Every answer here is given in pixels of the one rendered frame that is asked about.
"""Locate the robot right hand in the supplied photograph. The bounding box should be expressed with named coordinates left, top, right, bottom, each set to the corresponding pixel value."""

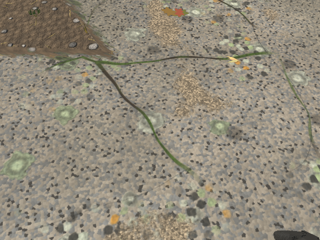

left=273, top=230, right=320, bottom=240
